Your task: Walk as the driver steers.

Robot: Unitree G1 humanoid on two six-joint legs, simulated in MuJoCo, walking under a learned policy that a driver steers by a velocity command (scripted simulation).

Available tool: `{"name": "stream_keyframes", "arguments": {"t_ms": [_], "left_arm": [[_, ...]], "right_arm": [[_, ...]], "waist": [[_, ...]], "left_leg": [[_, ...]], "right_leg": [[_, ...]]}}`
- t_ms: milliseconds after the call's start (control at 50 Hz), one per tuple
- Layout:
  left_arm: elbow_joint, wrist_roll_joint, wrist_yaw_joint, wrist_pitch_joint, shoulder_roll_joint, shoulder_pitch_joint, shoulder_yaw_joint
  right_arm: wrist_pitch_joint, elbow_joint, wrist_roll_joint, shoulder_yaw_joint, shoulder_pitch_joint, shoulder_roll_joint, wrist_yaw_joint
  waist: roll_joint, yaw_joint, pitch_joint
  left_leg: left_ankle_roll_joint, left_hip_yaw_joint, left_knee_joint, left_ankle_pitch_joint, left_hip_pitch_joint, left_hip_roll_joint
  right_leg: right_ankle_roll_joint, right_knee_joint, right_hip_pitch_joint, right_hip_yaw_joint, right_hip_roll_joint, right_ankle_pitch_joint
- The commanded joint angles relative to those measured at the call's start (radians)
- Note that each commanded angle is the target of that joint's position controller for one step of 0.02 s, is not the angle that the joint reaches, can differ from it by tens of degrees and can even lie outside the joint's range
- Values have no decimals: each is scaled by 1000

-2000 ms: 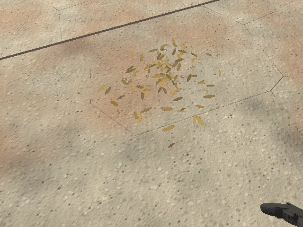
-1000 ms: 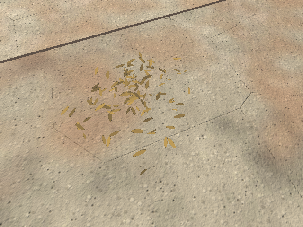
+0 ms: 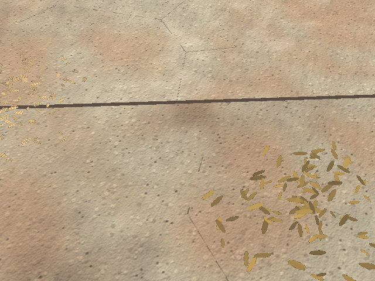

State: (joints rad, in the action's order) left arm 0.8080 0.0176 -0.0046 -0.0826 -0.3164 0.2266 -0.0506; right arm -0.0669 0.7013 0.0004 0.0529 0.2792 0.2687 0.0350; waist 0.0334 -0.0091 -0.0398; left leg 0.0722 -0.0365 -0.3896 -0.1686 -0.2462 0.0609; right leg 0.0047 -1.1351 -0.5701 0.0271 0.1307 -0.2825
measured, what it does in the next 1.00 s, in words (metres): walks ahead: right foot, then left foot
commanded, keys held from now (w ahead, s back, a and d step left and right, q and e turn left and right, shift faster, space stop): w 0.88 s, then w+e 0.12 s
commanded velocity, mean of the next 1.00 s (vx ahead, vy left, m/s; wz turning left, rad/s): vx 0.50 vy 0.00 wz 0.01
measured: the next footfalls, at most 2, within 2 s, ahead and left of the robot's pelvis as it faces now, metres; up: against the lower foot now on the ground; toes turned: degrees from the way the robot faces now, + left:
right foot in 0.32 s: +0.37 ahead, -0.15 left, +0.00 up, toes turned -2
left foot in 0.86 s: +0.68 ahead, +0.08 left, +0.00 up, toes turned +1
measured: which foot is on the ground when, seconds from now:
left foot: down 0.00-0.32, up 0.34-0.84, down 0.86-1.00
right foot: up 0.00-0.30, down 0.32-0.88, up 0.90-1.00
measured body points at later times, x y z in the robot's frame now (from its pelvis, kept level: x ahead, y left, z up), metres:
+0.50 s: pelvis +0.29 -0.07 +0.00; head +0.32 -0.08 +0.45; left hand +0.39 +0.20 -0.11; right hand +0.39 -0.35 -0.13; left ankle +0.24 +0.08 -0.66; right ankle +0.33 -0.15 -0.74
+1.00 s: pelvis +0.58 -0.01 -0.01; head +0.61 +0.00 +0.44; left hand +0.64 +0.27 -0.14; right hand +0.72 -0.28 -0.10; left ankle +0.64 +0.08 -0.74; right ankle +0.47 -0.15 -0.65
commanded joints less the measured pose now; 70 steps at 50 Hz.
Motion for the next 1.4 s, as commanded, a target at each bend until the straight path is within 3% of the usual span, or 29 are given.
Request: {"name": "stream_keyframes", "arguments": {"t_ms": [20, 120, 220, 280, 320, 340, 360, 380, 400, 420, 460, 540, 660, 740, 820, 840, 860, 880, 900, 920, 940, 960, 980, 1020, 1100, 1200, 1300, 1360, 1400], "left_arm": [[-49, -13, 7, 13, -52, 38, -12], [-97, -13, -13, -8, -23, -143, 5], [-147, -4, -41, -18, -42, -258, 5], [-144, -7, -48, -21, -74, -205, -8], [-79, -11, -34, -20, -146, 38, -47], [-58, -20, -26, -15, -234, 191, -67], [-38, -16, -35, -13, -258, 226, -70], [-48, -1, -34, -15, -161, 208, -45], [-58, -3, -30, -15, -131, 133, -34], [-69, -13, -28, -14, -114, 69, -27], [-76, -33, -27, -19, -74, 7, -15], [-49, -19, -21, -33, -96, 18, -23], [-8, -7, -2, -15, -127, 87, -29], [31, 1, 1, 6, -141, 156, -34], [45, 5, 12, 27, -165, 140, -46], [43, 6, 14, 33, -169, 115, -46], [37, -1, 16, 36, -141, 114, -35], [11, -31, 18, 33, -81, 131, -10], [6, -13, 7, 11, 24, 265, 19], [19, 13, 0, -6, -95, 184, -6], [-12, 34, -4, -16, -133, 90, -19], [-19, 28, 0, -17, -120, 47, -18], [-19, 14, 3, -10, -110, 33, -23], [-2, 15, 4, 16, -77, 85, -24], [-24, 10, 10, 44, -40, 40, -23], [-70, 2, -15, 31, -10, -93, -13], [-152, 3, -46, 31, 3, -227, -5], [-176, 5, -60, 37, -32, -189, -24], [-140, 9, -54, 43, -101, 9, -64]], "right_arm": [[-38, -48, 0, 38, -37, 134, -8], [-27, -6, -7, 43, 23, 162, -28], [-8, 51, -22, 54, 105, 190, -34], [9, 67, -23, 60, 98, 204, -42], [22, 64, -13, 47, 85, 179, -48], [17, 40, 15, 19, 148, 111, -51], [-5, 39, -4, -6, 258, 20, -40], [-22, 41, -30, 17, 154, 135, -34], [-30, 6, -46, 27, 47, 171, -31], [-33, -5, -33, 23, -5, 161, -36], [-22, -2, -15, 27, 7, 139, -37], [6, -4, -6, 18, -1, 92, -41], [-12, -47, -8, 0, -197, 52, -26], [-23, -84, -18, -1, -303, 58, -4], [-30, -86, -15, 13, -261, 99, 11], [-31, -61, -12, 28, -168, 122, 7], [-29, -14, -9, 52, -14, 170, -2], [-23, 15, 0, 71, 161, 246, -14], [-21, 27, 4, 76, 166, 288, -7], [-22, 13, -6, 52, 149, 182, -8], [-24, 9, -5, 40, 85, 150, -13], [-26, 6, 0, 34, 22, 135, -14], [-30, 7, 5, 28, -22, 106, -13], [-46, 17, 13, 25, -56, 86, -12], [-60, 58, 18, 37, -48, 113, -23], [-48, 85, 12, 42, -33, 138, -41], [-11, 130, -8, 54, 48, 169, -49], [15, 123, -16, 65, 20, 204, -60], [31, 112, -20, 69, -11, 223, -70]], "waist": [[-95, 35, 30], [-80, -26, -24], [-83, -59, -49], [-112, -16, -4], [-102, 105, 165], [52, 126, 336], [292, 69, 444], [164, 120, 365], [103, 112, 222], [18, 85, 144], [39, 23, 93], [30, -1, 49], [16, 66, -2], [20, 103, -33], [49, 46, 3], [51, -13, 60], [29, -82, 167], [-108, -132, 325], [-365, -49, 422], [-226, -103, 355], [-172, -97, 214], [-93, -64, 145], [-89, -38, 89], [-126, 6, 75], [-90, 14, 15], [-77, -31, -20], [-65, -76, -59], [-111, -22, -1], [-124, 98, 113]], "left_leg": [[195, 221, 260, 170, 36, -270], [147, 110, 277, 163, 59, -226], [129, 132, 218, 159, 223, -298], [97, 135, 114, 368, 313, -317], [45, 66, -203, 586, 241, -231], [-1, 22, -554, 264, -11, -149], [-53, 98, -836, -407, -356, 23], [-42, 191, -929, -410, -475, -30], [-31, 154, -919, -313, -528, -82], [-30, 126, -872, -226, -500, -131], [-38, 131, -782, -132, -393, -186], [-77, 106, -655, -54, -393, -203], [-94, 55, -282, 251, -383, -170], [-75, 47, -166, 245, -399, -142], [-18, 33, -110, 103, -312, -106], [6, 1, -84, 104, -175, -74], [38, 1, -90, 134, 61, -74], [103, 231, -130, 168, 367, -274], [254, 704, 4, -76, 641, -461], [214, 705, 68, -212, 594, -441], [172, 548, 90, -176, 465, -416], [151, 442, 118, -80, 333, -381], [139, 357, 152, -6, 236, -345], [130, 250, 213, 73, 138, -315], [132, 91, 266, 218, 106, -308], [90, -74, 286, 262, 145, -270], [80, -124, 219, 377, 336, -335], [50, -162, 64, 775, 396, -347], [16, -189, -224, 945, 340, -318]], "right_leg": [[-27, 80, -82, 31, 42, 117], [-32, 430, -67, -8, -5, 400], [8, 586, -84, -1, -41, 362], [50, 623, 4, -27, -78, 233], [107, 624, 368, -67, -116, 241], [195, 571, 712, 190, 99, 278], [331, 752, 958, 679, 255, -24], [288, 832, 920, 690, 234, -177], [248, 847, 789, 544, 209, -137], [233, 862, 648, 440, 176, -22], [227, 909, 478, 316, 119, 145], [254, 990, 398, 183, 96, 290], [201, 1011, 438, 39, 38, 328], [197, 971, 549, 53, 88, 322], [163, 851, 654, 63, 129, 539], [144, 742, 644, 34, 102, 696], [115, 553, 568, -5, 49, 726], [77, 226, 354, -51, -19, 403], [29, -69, -30, 11, -200, -283], [39, -162, -141, 123, -146, -299], [50, -159, -185, 106, -103, -203], [44, -118, -151, 83, -54, -114], [35, -62, -121, 83, -27, -55], [19, -25, -29, 92, 2, 10], [-11, 75, -106, 108, 4, 129], [-8, 366, -89, 26, -18, 369], [33, 500, -158, -42, -38, 297], [84, 511, -43, -117, -109, 151], [140, 546, 230, -148, -186, 116]]}}
Keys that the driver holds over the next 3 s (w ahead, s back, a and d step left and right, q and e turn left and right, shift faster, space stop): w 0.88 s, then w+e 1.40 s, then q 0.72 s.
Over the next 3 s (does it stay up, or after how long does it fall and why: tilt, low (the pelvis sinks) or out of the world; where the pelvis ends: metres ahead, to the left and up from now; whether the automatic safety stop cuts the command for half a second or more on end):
stays up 1.37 -0.35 0.00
